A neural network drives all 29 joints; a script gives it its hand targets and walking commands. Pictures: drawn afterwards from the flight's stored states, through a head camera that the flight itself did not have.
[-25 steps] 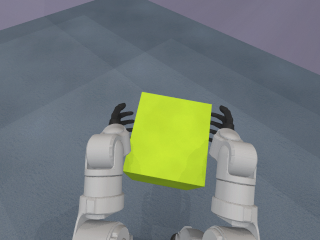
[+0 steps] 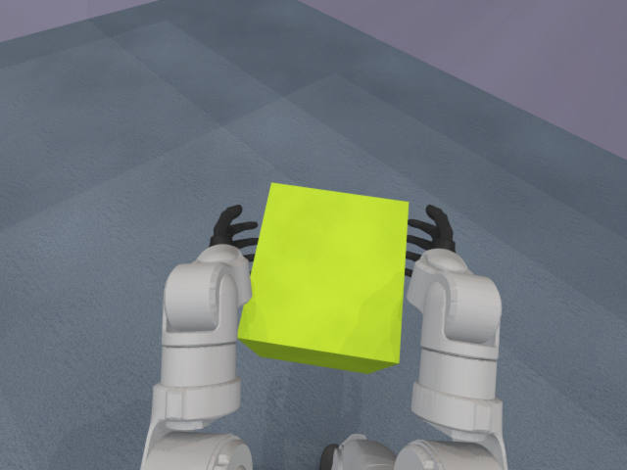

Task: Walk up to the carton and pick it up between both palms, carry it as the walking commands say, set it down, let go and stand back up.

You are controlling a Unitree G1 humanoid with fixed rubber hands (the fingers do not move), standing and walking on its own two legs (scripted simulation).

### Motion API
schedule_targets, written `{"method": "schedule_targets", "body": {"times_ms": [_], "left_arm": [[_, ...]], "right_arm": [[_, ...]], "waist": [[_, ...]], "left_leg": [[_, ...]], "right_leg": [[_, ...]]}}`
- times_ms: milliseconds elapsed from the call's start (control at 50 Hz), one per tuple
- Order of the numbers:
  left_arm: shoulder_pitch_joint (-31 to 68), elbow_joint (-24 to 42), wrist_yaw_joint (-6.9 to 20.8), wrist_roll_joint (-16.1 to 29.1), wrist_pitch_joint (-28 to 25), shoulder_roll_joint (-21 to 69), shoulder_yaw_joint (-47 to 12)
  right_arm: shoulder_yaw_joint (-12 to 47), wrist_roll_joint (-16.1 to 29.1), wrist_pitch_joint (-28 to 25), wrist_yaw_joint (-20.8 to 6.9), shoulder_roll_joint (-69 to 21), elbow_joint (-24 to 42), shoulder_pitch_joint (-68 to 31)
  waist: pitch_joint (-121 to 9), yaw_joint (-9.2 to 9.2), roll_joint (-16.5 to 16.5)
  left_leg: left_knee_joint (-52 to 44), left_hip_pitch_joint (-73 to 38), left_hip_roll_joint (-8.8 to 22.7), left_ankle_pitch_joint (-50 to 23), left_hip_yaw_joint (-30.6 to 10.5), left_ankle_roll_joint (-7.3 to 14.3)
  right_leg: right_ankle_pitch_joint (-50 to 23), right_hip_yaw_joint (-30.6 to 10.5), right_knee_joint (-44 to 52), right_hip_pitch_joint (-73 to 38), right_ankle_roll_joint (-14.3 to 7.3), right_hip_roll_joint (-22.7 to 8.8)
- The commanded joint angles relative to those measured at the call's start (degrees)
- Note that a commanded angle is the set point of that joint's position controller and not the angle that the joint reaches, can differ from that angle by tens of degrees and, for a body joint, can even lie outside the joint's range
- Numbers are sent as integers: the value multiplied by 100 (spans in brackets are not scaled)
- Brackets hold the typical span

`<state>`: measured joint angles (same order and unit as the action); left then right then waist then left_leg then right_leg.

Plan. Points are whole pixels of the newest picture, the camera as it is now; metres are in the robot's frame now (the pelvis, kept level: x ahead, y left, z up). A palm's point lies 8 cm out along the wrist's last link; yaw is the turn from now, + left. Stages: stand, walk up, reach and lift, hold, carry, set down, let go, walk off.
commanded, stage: carry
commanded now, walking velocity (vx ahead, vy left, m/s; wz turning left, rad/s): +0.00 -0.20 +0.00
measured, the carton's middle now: (325, 289) +0.34 +0.00 +0.02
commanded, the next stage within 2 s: none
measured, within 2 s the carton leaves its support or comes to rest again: neither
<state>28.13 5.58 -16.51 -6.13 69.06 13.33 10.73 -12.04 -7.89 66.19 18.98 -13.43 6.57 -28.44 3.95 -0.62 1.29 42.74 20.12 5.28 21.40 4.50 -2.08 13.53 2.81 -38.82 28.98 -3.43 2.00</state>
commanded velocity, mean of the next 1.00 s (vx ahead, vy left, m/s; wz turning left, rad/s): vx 0.00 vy -0.10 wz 0.00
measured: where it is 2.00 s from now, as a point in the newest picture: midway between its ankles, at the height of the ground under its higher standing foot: outside the picture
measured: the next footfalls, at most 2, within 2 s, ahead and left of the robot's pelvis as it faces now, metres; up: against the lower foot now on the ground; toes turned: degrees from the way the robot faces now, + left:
right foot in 0.44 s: +0.11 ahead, -0.12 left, +0.00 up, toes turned -3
right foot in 1.06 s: +0.04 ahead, -0.12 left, +0.00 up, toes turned -3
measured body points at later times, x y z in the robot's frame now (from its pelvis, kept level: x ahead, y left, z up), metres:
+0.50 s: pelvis -0.04 -0.04 +0.00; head -0.01 -0.04 +0.45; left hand +0.30 +0.08 +0.10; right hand +0.30 -0.17 +0.11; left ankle -0.02 +0.13 -0.71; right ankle +0.07 -0.12 -0.71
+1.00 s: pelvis -0.10 -0.01 +0.00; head -0.11 -0.02 +0.45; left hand +0.22 +0.11 +0.12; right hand +0.23 -0.15 +0.12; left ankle -0.02 +0.12 -0.71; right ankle +0.04 -0.12 -0.70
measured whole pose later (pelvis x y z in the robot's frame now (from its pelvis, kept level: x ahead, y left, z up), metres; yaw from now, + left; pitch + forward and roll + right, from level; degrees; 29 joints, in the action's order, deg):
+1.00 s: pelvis -0.10 -0.01 +0.00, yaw +0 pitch -2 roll +1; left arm 27.9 5.6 -16.8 -6.9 70.8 13.3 9.9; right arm -11.6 -7.9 66.9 17.9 -12.9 6.5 -27.1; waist 0.3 -0.8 0.4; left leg 40.0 24.0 3.9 17.4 4.2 -1.1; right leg 14.6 3.0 -40.5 29.9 -2.1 -1.2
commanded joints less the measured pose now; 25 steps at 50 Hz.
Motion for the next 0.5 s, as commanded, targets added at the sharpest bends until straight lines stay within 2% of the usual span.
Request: {"method": "schedule_targets", "body": {"times_ms": [0,20,40,60,80,100,120,140,160,180,200,220,240,260,280,300,320,340,360,380,400,420,440,460,480], "left_arm": [[3130,1144,1256,2040,-294,5844,-3399],[2893,1017,1255,1989,-247,5790,-3341],[2825,799,1256,1910,-223,5729,-3285],[2649,631,1283,1869,-208,5738,-3255],[2547,574,1324,1908,-230,5835,-3182],[2530,593,1324,1876,-254,5856,-3156],[2480,618,1318,1866,-279,5824,-3070],[2512,641,1295,1769,-257,5724,-2981],[2446,581,1357,1807,-268,5888,-2983],[2412,568,1321,1754,-225,5728,-2896],[2660,837,1335,1863,-254,5860,-3051],[2611,742,1333,1818,-232,5731,-3016],[2543,814,1307,1831,-252,5753,-3092],[2766,1091,1334,1960,-297,5793,-3243],[2790,997,1308,1908,-267,5811,-3241],[2693,1055,1315,1868,-281,5744,-3258],[2844,1061,1316,1907,-294,5912,-3376],[2960,1167,1326,1903,-323,5810,-3342],[2943,996,1274,1841,-263,5847,-3377],[2949,1049,1281,1891,-288,5887,-3377],[2903,1050,1301,1929,-278,5934,-3351],[3008,1101,1297,2014,-272,5931,-3404],[2900,924,1283,2012,-213,5872,-3337],[2660,691,1275,1962,-165,5787,-3281],[2306,240,1289,1846,-128,5638,-3190]], "right_arm": [[3307,2261,46,-1642,-5937,572,-2518],[3294,2202,79,-1615,-5947,438,-2278],[3246,2130,96,-1597,-5927,290,-2251],[3256,2082,93,-1577,-5877,311,-2262],[3363,2131,91,-1577,-5871,492,-2443],[3488,2234,84,-1590,-5908,602,-2711],[3549,2310,85,-1583,-5883,689,-2907],[3548,2302,114,-1595,-5915,461,-2881],[3686,2398,51,-1613,-5905,891,-3257],[3576,2304,145,-1570,-5972,430,-2822],[3533,2291,121,-1593,-5995,506,-2798],[3510,2244,147,-1578,-5967,369,-2664],[3477,2219,148,-1586,-5981,282,-2410],[3460,2251,70,-1594,-6056,498,-2474],[3401,2240,86,-1589,-6104,338,-2463],[3419,2243,58,-1613,-6063,375,-2511],[3405,2250,35,-1635,-6167,387,-2555],[3561,2362,17,-1657,-6149,601,-2800],[3518,2347,94,-1669,-6067,493,-2751],[3502,2338,101,-1673,-6111,481,-2670],[3507,2403,95,-1677,-6084,768,-2880],[3398,2346,88,-1645,-6066,670,-2679],[3286,2222,119,-1575,-6006,455,-2443],[3220,2116,166,-1551,-5926,265,-2097],[3154,1938,193,-1493,-5752,-11,-1770]], "waist": [[-3461,42,-841],[-3565,71,-287],[-3635,72,187],[-3663,66,671],[-3607,0,1193],[-3507,-67,1214],[-3423,-78,1272],[-3303,-59,899],[-3228,-34,1067],[-3138,-6,1204],[-3257,6,979],[-3416,48,1194],[-3557,147,1000],[-3560,211,556],[-3579,245,-376],[-3473,134,-1667],[-3159,56,-2066],[-2909,2,-1499],[-2632,-44,-1514],[-2803,-78,-1318],[-2989,-84,-958],[-3212,-26,-682],[-3517,26,-397],[-3803,55,56],[-3879,62,756]], "left_leg": [[-894,-689,989,-2383,-787,273],[-605,-544,778,-1567,-830,273],[-247,-144,464,-754,-543,135],[-104,69,210,378,-324,109],[254,372,-11,904,-154,123],[629,510,-133,1121,-38,104],[815,397,-139,1144,7,101],[1005,141,-138,1132,44,159],[801,-117,-244,1056,253,188],[440,-272,-253,888,385,197],[-59,-583,-324,774,506,265],[-443,-949,-391,617,678,279],[-1150,-1518,-293,256,596,399],[-1689,-1787,-168,-99,313,500],[-2151,-2109,684,224,-1004,706],[-2312,-1297,1798,726,-2798,964],[-2389,-527,2333,883,-2917,1064],[-2296,110,2264,1042,-2536,987],[-2299,366,1910,1304,-2013,692],[-1924,453,1523,772,-1317,338],[-1454,183,1161,337,-993,261],[-985,-223,961,-876,-781,177],[-448,-320,758,-1652,-684,72],[-171,-172,586,-1702,-591,7],[37,224,416,-498,-349,-49]], "right_leg": [[-906,-420,770,-1573,150,-592],[-1430,-833,990,-1873,30,-874],[-1674,-1370,1256,-2212,-131,-1324],[-1585,-1645,1428,-2409,-278,-1600],[-956,-1895,1718,-2394,-444,-1774],[-261,-1975,2005,-2215,-550,-1902],[194,-1885,2150,-1927,-582,-1872],[1132,-1737,2536,-1405,-304,-1796],[1483,-1491,2866,-1215,54,-1610],[1131,-1259,2864,-1187,157,-1512],[782,-992,2831,-1217,416,-1313],[931,-743,2912,-1251,659,-1170],[790,-423,2779,-1155,903,-925],[614,-146,2531,-983,1225,-678],[427,-41,1492,-490,1157,-494],[359,-341,-15,-367,845,-463],[278,-726,-862,-273,591,-528],[284,-853,-1041,-564,502,-630],[175,-597,-852,-655,486,-579],[-193,-657,-302,-1220,454,-677],[-374,-565,344,-1431,390,-566],[-513,-561,1014,-1628,311,-566],[-1820,-859,1342,-2035,231,-919],[-3268,-1064,1097,-2513,59,-1218],[-3867,-1194,922,-2831,-183,-1601]]}}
